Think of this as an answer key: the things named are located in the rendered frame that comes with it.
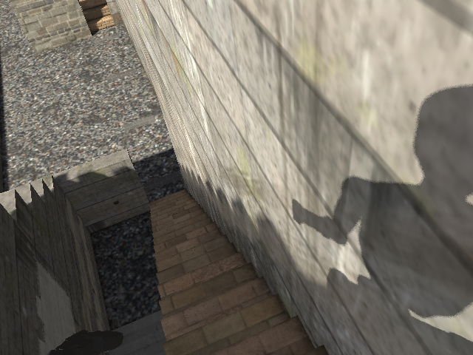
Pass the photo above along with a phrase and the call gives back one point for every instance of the robot left hand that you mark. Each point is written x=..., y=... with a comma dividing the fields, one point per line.
x=92, y=343

